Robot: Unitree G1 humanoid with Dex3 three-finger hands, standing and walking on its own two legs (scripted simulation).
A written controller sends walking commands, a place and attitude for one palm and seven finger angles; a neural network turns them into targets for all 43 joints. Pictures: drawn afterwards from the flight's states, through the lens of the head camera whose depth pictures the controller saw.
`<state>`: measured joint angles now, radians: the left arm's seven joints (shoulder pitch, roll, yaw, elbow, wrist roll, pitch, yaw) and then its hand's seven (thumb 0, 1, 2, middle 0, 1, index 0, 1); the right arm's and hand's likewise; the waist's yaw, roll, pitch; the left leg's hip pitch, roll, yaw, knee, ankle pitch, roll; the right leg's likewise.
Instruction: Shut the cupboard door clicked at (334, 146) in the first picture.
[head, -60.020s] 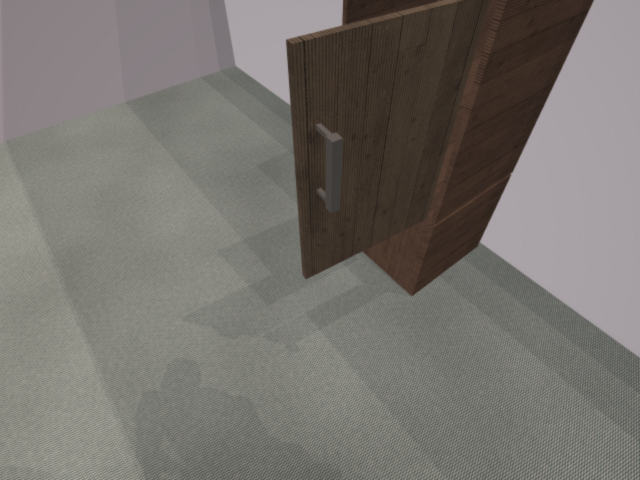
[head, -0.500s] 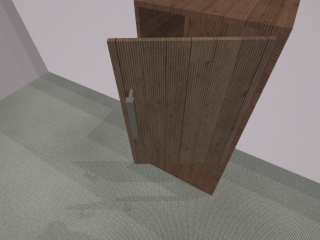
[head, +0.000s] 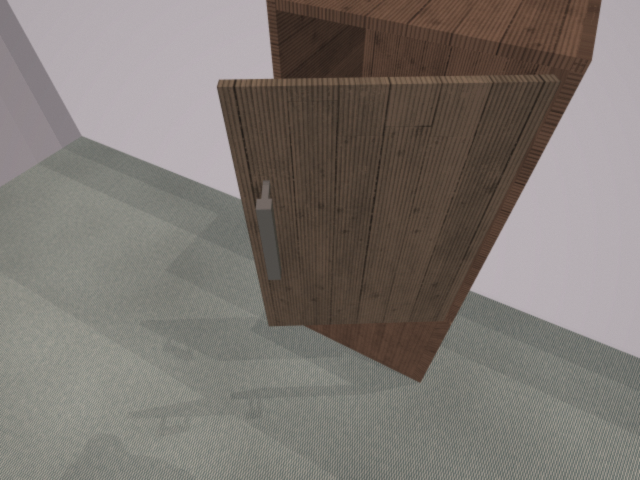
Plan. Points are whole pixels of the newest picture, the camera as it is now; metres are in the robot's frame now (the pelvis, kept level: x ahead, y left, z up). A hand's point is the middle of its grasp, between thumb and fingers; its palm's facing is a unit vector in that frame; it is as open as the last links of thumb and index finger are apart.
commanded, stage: look again from close up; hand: left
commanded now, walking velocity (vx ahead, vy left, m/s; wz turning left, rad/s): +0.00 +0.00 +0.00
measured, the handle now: (270, 232) +0.47 +0.11 +0.02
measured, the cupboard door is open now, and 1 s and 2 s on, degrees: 30 30 30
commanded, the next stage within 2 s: shuffle to correct the standing spot in 0.42 s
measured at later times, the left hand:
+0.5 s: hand out of the picture +0.04 +0.15 -0.17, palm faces +0.02 -0.98 -0.20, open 7.3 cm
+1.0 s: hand out of the picture +0.02 +0.09 -0.18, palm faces +0.07 -0.98 -0.20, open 7.4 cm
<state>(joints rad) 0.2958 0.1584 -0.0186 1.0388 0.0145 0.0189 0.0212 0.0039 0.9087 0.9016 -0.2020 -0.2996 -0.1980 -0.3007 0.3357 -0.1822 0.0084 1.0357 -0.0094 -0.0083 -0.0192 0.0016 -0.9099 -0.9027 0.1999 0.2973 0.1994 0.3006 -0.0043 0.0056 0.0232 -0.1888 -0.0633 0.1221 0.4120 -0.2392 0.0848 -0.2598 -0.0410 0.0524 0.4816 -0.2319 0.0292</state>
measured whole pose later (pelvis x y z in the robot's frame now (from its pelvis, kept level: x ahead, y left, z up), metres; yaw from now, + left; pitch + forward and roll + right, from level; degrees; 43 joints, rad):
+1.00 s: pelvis +0.03 -0.09 -0.01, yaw +2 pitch +1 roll +1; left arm 0.30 0.15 0.04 1.02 0.03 0.04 0.01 0.00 0.91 0.90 -0.20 -0.30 -0.20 -0.30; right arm 0.27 -0.16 -0.04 1.09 -0.02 0.03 -0.07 0.00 -0.91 -0.90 0.20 0.30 0.20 0.30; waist -0.01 0.01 0.05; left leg -0.27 0.06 0.05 0.65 -0.41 -0.01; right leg -0.27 0.07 -0.04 0.58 -0.33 -0.09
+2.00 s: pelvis +0.04 -0.06 +0.00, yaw +1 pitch +0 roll +0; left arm 0.25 0.16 0.00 1.05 0.01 0.01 0.04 0.00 0.92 0.90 -0.20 -0.30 -0.20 -0.30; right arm 0.32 -0.14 0.01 1.06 -0.01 -0.02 -0.03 0.01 -0.92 -0.90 0.20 0.30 0.20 0.30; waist -0.01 0.01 0.04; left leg -0.19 -0.07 0.13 0.47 -0.30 0.10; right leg -0.21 -0.05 0.05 0.52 -0.32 0.03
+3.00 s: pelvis +0.06 -0.11 +0.00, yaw +2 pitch +0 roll +1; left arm 0.25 0.17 -0.01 1.10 0.01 -0.01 0.03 0.00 0.91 0.90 -0.20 -0.30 -0.20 -0.30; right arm 0.23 -0.16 0.01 1.13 -0.01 -0.01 -0.04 0.00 -0.91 -0.90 0.20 0.30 0.20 0.30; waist 0.00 -0.01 0.04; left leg -0.12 -0.01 0.08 0.40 -0.28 0.02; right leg -0.13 0.01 0.00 0.44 -0.31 -0.02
